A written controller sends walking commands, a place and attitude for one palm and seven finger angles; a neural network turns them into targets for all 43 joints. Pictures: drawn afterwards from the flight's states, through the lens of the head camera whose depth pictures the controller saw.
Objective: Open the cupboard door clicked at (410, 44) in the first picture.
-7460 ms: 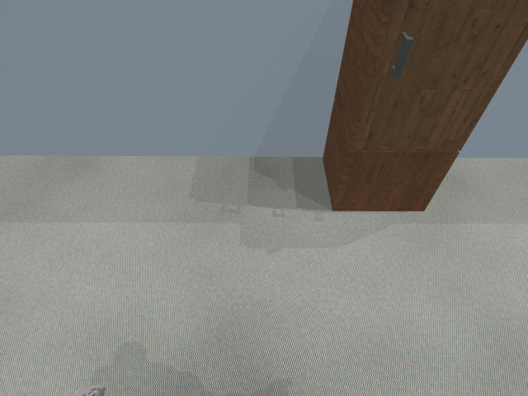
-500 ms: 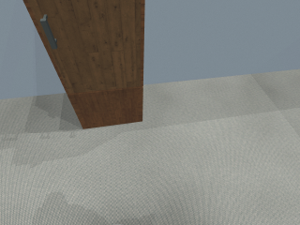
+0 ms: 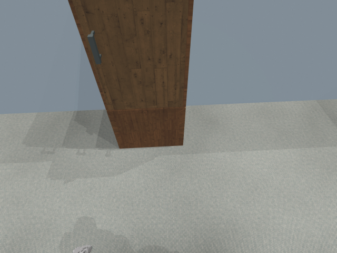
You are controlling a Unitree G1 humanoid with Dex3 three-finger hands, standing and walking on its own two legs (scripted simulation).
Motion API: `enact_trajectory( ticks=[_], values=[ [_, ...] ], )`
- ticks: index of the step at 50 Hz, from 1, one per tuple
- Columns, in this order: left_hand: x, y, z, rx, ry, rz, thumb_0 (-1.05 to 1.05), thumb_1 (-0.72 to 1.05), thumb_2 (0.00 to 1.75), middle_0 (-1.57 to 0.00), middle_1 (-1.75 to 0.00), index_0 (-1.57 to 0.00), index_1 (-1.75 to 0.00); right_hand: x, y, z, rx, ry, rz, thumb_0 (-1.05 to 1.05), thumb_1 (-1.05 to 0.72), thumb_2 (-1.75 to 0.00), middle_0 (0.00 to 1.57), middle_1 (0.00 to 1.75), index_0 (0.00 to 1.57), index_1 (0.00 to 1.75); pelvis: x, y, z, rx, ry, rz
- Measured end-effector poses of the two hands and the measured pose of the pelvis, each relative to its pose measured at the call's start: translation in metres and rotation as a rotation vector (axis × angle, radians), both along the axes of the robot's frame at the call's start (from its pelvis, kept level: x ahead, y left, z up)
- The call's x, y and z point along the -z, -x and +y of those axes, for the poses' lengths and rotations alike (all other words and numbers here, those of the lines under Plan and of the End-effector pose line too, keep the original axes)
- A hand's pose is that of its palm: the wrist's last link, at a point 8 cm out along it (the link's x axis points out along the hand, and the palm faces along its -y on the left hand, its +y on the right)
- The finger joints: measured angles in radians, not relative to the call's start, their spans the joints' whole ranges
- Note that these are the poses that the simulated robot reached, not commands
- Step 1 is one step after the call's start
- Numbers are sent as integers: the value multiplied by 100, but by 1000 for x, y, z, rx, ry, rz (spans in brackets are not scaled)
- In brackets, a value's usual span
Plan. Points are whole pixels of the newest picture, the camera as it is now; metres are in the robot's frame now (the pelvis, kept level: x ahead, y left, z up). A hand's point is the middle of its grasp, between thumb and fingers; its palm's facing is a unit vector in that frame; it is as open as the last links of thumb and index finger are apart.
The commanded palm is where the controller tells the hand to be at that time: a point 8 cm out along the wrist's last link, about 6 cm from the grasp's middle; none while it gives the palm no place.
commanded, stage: take the last steps up to it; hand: left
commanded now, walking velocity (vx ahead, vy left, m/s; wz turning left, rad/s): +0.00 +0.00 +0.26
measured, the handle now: (95, 47) +0.85 +0.34 +0.04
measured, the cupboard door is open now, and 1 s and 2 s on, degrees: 0 0 0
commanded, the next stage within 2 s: come to a stop and stand still in 1.18 s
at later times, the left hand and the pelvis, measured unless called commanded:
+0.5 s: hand out of the picture -0.09 +0.20 -0.17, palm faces +0.27 -0.94 -0.20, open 7.4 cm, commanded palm none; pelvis +0.02 +0.04 +0.00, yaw +8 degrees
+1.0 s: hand (88, 204) +0.28 +0.27 -0.17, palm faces +0.07 -0.98 -0.18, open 7.4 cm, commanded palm none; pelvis +0.18 +0.08 -0.01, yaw +6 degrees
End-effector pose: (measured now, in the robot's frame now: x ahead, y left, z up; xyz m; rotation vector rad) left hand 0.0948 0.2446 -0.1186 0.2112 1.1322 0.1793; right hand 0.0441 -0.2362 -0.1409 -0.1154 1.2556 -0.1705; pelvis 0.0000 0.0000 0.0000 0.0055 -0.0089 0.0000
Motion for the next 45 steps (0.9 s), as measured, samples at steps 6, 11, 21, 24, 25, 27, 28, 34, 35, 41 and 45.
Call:
enact_trajectory(
  ticks=[6, 11, 21, 24, 25, 27, 28, 34, 35, 41, 45],
  values=[
    [-6, 33, -25, -41, -7, 4, 1, 90, 90, -21, -30, -20, -30, 12, 16, -21, -12, -23, 61, 0, -91, -90, 20, 30, 20, 30, 0, 8, -16, -44, -15, -11],
    [-7, 71, -29, -115, 7, 55, 1, 91, 90, -21, -30, -20, -30, 7, 20, -29, -54, -15, 96, 0, -91, -90, 20, 30, 20, 30, -6, 7, -18, -80, -17, -12],
    [5, 169, -13, -272, 71, 261, 1, 91, 90, -21, -30, -20, -30, -10, -32, 3, -185, 23, 75, 0, -91, -90, 20, 30, 19, 30, -10, -7, 13, -132, -13, 8],
    [14, 197, -2, -316, 107, 353, 1, 91, 90, -21, -30, -20, -30, -14, -63, 31, -227, 35, 11, 0, -91, -90, 20, 30, 19, 30, -6, -15, 33, -137, 2, 11],
    [19, 204, 3, -327, 121, 383, 1, 90, 90, -21, -30, -20, -30, -14, -73, 41, -237, 41, -17, 0, -91, -90, 20, 30, 19, 30, -2, -18, 41, -137, 12, 9],
    [28, 211, 13, -330, 141, 441, 1, 90, 90, -21, -30, -20, -30, -13, -88, 61, -237, 49, -68, 0, -91, -90, 20, 30, 20, 30, 4, -24, 55, -130, 14, 3],
    [29, 210, 18, -320, 146, 464, 1, 90, 90, -21, -30, -20, -30, -15, -91, 70, -230, 47, -86, 0, -91, -90, 20, 30, 20, 30, 4, -27, 60, -120, 14, -2],
    [26, 135, 54, -246, 149, 375, 1, 91, 90, -20, -30, -20, -30, -24, -80, 90, -145, 68, -58, -1, -95, -90, 20, 30, 20, 30, -8, -54, 83, -115, 24, -14],
    [26, 117, 60, -237, 145, 339, 1, 91, 90, -20, -30, -20, -30, -24, -75, 91, -140, 69, -32, -1, -95, -90, 20, 30, 20, 30, -9, -59, 86, -116, 22, -13],
    [23, 0, 83, -183, 120, 151, 1, 91, 90, -20, -30, -19, -30, -16, -41, 103, -82, 45, 154, -1, -93, -90, 20, 30, 20, 30, -8, -98, 94, -116, 6, -9],
    [20, -77, 85, -121, 104, 73, 1, 91, 90, -20, -30, -19, -30, -10, -26, 112, -24, 11, 261, 0, -92, -90, 20, 30, 20, 30, -4, -129, 93, -109, 1, -7]
  ],
)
